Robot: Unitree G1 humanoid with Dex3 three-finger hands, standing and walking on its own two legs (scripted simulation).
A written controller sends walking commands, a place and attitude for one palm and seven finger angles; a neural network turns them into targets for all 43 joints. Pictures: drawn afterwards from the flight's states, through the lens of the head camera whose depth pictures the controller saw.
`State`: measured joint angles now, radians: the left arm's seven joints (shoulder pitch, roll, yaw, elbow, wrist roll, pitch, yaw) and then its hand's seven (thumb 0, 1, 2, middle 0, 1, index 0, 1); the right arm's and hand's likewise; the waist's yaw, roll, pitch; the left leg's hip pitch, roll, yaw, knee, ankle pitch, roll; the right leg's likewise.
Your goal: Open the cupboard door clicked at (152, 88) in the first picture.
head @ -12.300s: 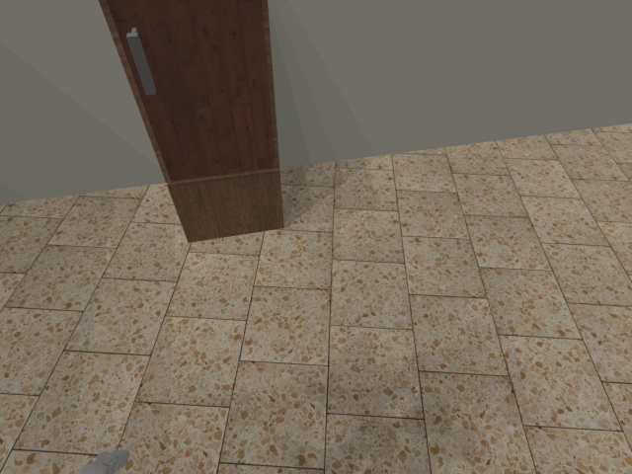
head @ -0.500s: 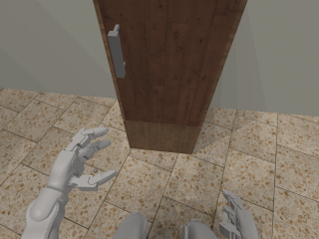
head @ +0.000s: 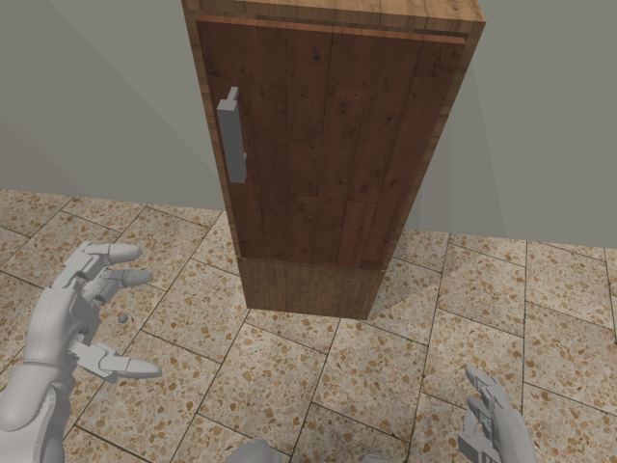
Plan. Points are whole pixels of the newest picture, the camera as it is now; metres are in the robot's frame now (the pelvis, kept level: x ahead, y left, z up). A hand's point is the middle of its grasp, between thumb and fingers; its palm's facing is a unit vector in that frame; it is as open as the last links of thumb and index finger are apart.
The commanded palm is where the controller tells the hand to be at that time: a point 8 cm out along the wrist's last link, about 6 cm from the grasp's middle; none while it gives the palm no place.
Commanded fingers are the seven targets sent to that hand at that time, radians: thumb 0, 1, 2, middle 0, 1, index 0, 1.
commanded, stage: raise the hand with hooked fingers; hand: left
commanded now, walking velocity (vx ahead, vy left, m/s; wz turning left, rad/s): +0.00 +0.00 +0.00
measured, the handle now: (236, 136) +0.59 +0.16 +0.06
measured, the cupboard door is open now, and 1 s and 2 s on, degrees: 0 0 0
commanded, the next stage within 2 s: move the hooked fingers beside the handle in 0.84 s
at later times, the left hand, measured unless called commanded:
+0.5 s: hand (103, 275) +0.30 +0.26 +0.08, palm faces -0.04 -1.00 -0.03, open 14.0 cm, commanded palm +0.27 +0.31 +0.09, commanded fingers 0.00 -0.50 0.30 -0.30 -1.20 -0.30 -1.20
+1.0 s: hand (100, 285) +0.29 +0.26 +0.09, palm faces +0.01 -1.00 -0.04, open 14.0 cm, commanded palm +0.27 +0.31 +0.08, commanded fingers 0.00 -0.50 0.30 -0.30 -1.20 -0.30 -1.20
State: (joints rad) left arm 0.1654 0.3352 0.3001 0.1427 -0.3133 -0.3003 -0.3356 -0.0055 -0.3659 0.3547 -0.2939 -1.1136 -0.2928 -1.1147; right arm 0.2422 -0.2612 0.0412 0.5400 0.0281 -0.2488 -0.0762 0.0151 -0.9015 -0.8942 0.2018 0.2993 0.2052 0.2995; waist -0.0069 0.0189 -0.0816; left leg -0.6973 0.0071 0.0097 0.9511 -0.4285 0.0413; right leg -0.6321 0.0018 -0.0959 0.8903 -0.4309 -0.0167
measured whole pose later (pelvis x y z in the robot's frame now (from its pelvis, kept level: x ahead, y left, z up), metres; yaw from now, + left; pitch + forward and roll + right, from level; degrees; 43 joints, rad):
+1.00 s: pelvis +0.00 -0.01 +0.01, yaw +0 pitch +8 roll -2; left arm -0.07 0.42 0.44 0.47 -0.36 -0.29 -0.54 -0.01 -0.50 0.30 -0.30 -1.20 -0.30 -1.20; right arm 0.27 -0.28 0.06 0.57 0.03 -0.21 -0.08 0.01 -0.90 -0.89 0.20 0.30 0.21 0.30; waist 0.00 0.03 -0.06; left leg -0.62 0.02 0.01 0.86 -0.38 0.03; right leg -0.57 0.02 -0.09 0.81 -0.39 -0.03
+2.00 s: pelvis +0.01 +0.00 +0.00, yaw -3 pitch +17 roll -3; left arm -0.69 0.57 0.47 1.02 -0.17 -0.34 -0.46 -0.01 -0.50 0.30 -0.30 -1.20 -0.30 -1.20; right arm 0.36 -0.28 0.05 0.60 0.01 -0.04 -0.04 0.01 -0.90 -0.89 0.20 0.30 0.21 0.30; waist -0.11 0.01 -0.08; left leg -0.83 0.03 0.03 0.95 -0.42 0.04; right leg -0.77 0.03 -0.07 0.88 -0.40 -0.01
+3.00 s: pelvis +0.02 +0.00 -0.01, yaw -4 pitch +23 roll -5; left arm -0.90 0.72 0.52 1.18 -0.09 -0.32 -0.44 -0.01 -0.50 0.30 -0.30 -1.20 -0.30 -1.20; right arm 0.42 -0.28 0.06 0.59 -0.02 0.10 -0.01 0.00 -0.90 -0.89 0.20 0.30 0.21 0.30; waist -0.19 0.02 -0.09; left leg -0.93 0.06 0.02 0.99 -0.46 0.04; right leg -0.86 0.06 -0.07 0.87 -0.41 -0.01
